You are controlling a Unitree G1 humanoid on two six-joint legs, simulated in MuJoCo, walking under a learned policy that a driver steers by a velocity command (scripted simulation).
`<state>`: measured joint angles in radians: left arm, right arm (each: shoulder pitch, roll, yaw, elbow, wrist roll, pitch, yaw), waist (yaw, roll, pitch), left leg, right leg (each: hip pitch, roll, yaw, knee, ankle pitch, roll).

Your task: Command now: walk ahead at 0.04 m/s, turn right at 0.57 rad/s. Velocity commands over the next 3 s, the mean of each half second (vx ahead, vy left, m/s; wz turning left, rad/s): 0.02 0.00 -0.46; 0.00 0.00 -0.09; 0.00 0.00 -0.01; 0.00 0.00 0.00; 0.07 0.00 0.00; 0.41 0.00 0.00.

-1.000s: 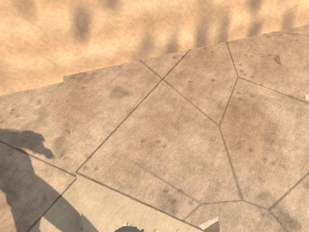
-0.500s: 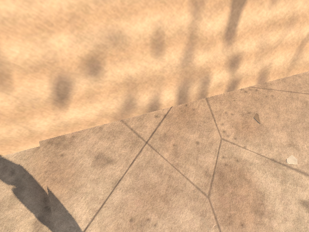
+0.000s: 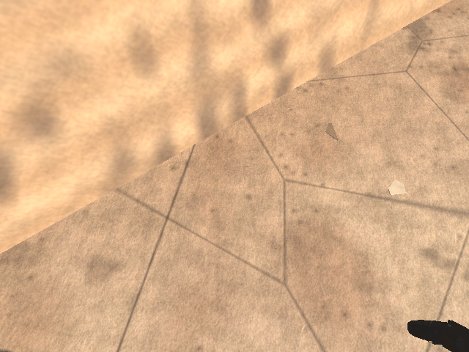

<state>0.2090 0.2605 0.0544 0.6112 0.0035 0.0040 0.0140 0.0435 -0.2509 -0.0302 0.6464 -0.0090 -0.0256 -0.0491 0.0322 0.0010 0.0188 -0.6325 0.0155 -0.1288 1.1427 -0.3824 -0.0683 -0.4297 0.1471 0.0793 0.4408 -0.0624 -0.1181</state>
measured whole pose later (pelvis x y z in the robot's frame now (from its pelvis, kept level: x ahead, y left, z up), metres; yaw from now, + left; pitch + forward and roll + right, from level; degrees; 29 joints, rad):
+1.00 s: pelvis +0.00 +0.06 +0.00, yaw -15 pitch -1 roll +0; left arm 0.23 0.17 0.00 0.67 0.02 -0.01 0.01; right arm 0.23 -0.21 -0.03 0.81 -0.01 -0.01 -0.03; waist -0.02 0.00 0.01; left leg -0.30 0.01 -0.02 0.56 -0.24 -0.02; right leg -0.24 0.01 0.03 0.58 -0.32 -0.01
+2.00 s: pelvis +0.01 +0.07 +0.00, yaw -14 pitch -1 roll +0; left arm 0.35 0.17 -0.01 0.96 0.01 -0.01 0.04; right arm 0.21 -0.19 -0.01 1.07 0.00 0.01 -0.04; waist -0.01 0.00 0.02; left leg -0.27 -0.01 -0.02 0.52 -0.24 0.00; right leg -0.18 0.00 0.03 0.50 -0.31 0.01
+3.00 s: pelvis +0.27 +0.04 -0.02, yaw -15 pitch +2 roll +0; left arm 0.51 0.21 0.01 1.02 -0.01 -0.08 0.01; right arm 0.01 -0.25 -0.02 0.83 0.01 -0.11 0.03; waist 0.04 0.00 0.03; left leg -0.51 -0.02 0.07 0.64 -0.16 0.07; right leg -0.10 -0.01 0.10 0.99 -0.47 -0.01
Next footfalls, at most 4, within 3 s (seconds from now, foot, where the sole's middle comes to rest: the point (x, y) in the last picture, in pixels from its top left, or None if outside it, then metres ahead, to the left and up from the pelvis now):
0.28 left None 0.11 0.17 -0.77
0.64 right None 0.00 -0.06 -0.77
2.94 left None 0.43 0.09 -0.77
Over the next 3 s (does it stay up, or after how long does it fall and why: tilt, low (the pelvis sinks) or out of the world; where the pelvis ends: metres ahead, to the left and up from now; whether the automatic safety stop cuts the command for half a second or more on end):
stays up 0.27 0.04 -0.02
